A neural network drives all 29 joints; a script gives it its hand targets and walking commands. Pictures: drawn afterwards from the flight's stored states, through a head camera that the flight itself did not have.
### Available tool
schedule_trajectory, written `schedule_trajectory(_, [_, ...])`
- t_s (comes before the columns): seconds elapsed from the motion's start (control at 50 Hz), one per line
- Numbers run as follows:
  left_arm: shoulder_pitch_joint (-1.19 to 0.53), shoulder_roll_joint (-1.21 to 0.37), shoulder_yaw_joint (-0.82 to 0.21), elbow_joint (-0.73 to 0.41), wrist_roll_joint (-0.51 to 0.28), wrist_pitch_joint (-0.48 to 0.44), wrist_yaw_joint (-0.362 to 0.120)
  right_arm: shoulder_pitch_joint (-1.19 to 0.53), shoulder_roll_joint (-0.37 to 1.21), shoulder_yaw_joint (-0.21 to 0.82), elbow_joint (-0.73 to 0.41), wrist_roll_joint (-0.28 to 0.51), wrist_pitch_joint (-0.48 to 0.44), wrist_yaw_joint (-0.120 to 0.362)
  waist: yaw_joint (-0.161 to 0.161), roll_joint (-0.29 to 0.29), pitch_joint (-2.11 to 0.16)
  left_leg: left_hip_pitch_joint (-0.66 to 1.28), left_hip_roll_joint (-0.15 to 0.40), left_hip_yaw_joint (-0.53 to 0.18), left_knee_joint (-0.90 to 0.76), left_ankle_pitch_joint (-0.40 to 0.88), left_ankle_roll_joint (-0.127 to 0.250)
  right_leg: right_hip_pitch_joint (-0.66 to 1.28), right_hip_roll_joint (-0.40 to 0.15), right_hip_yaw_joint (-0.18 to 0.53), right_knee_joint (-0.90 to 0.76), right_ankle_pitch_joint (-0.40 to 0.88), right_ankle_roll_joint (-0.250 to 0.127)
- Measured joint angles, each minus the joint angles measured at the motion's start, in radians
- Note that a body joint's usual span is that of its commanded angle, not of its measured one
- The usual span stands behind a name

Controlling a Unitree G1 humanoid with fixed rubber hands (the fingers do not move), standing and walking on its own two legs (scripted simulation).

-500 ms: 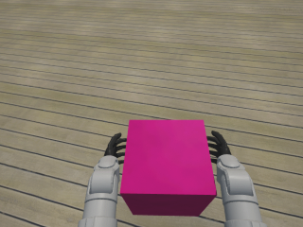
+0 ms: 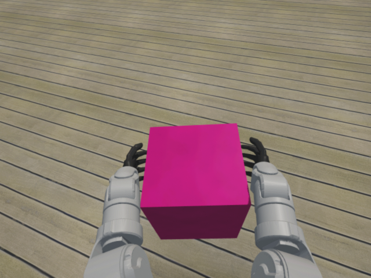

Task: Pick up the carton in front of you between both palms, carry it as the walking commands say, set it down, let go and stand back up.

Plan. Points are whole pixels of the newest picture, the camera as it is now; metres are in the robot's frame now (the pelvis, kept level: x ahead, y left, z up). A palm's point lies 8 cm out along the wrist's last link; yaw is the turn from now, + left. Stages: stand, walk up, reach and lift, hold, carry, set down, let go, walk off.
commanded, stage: set down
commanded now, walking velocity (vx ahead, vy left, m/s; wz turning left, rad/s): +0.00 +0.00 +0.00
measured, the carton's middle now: (195, 185) +0.34 +0.01 -0.05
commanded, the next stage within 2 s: none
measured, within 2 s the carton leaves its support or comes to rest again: neither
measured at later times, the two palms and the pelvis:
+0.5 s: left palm (154, 186) +0.41 +0.14 -0.17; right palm (249, 197) +0.36 -0.15 -0.17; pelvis -0.03 +0.03 -0.10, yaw +0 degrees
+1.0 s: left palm (170, 195) +0.46 +0.11 -0.32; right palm (250, 210) +0.38 -0.18 -0.31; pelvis -0.04 +0.04 -0.22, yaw +1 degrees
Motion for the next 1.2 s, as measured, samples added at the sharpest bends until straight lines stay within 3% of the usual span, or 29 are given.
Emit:
schedule_trajectory(0.08, [-0.073, 0.016, 0.055, 0.059, 0.052, -0.069, -0.021, -0.059, 0.022, -0.065, 0.033, -0.040, -0.073, -0.002, -0.009, -0.004, 0.016, -0.133, -0.009, -0.015, 0.072, -0.012, -0.013, -0.128, 0.004, -0.004, 0.067, -0.013, -0.003])
schedule_trajectory(0.16, [-0.100, 0.031, 0.043, 0.070, 0.044, -0.167, -0.016, -0.065, 0.025, -0.066, 0.028, -0.038, -0.180, -0.003, -0.018, -0.010, 0.030, -0.311, -0.024, -0.014, 0.141, -0.014, -0.028, -0.309, 0.000, 0.003, 0.137, -0.016, 0.001])
schedule_trajectory(0.26, [-0.125, 0.058, -0.021, 0.062, -0.039, -0.296, 0.013, -0.055, 0.009, -0.030, -0.007, 0.021, -0.327, -0.021, -0.025, -0.015, 0.035, -0.577, -0.046, -0.001, 0.251, -0.022, -0.052, -0.577, -0.004, 0.025, 0.244, -0.021, 0.018])
schedule_trajectory(0.34, [-0.150, 0.077, -0.078, 0.037, -0.133, -0.343, 0.039, -0.056, -0.015, 0.004, -0.052, 0.099, -0.387, -0.040, -0.028, -0.012, 0.000, -0.792, -0.066, 0.016, 0.365, -0.048, -0.059, -0.794, -0.008, 0.045, 0.353, -0.043, 0.036])
schedule_trajectory(0.46, [-0.186, 0.085, -0.116, 0.001, -0.223, -0.322, 0.067, -0.087, -0.033, 0.000, -0.096, 0.149, -0.379, -0.034, -0.043, 0.007, -0.121, -1.047, -0.097, 0.034, 0.528, -0.102, -0.042, -1.047, -0.016, 0.065, 0.510, -0.098, 0.064])
schedule_trajectory(0.6, [-0.236, 0.071, -0.097, 0.041, -0.211, -0.267, 0.093, -0.147, -0.048, -0.071, -0.056, 0.114, -0.324, 0.005, -0.066, 0.025, -0.241, -1.231, -0.117, 0.042, 0.661, -0.155, -0.029, -1.226, -0.017, 0.073, 0.636, -0.151, 0.083])
schedule_trajectory(0.72, [-0.279, 0.084, -0.117, 0.095, -0.203, -0.272, 0.118, -0.190, -0.070, -0.103, -0.007, 0.109, -0.328, 0.015, -0.087, 0.026, -0.301, -1.375, -0.129, 0.048, 0.752, -0.184, -0.027, -1.370, -0.014, 0.079, 0.725, -0.180, 0.092])
schedule_trajectory(1.0, [-0.481, 0.187, -0.209, 0.210, -0.260, -0.284, 0.149, -0.332, -0.118, -0.126, 0.041, 0.185, -0.346, -0.027, -0.115, 0.022, -0.268, -1.678, -0.151, 0.054, 1.015, -0.241, -0.049, -1.678, 0.008, 0.083, 0.985, -0.226, 0.103])
schedule_trajectory(1.2, [-0.676, 0.256, -0.229, 0.331, -0.263, -0.264, 0.142, -0.462, -0.138, -0.169, 0.067, 0.180, -0.316, -0.049, -0.131, 0.026, -0.176, -1.819, -0.166, 0.057, 1.184, -0.264, -0.065, -1.820, 0.026, 0.084, 1.146, -0.238, 0.114])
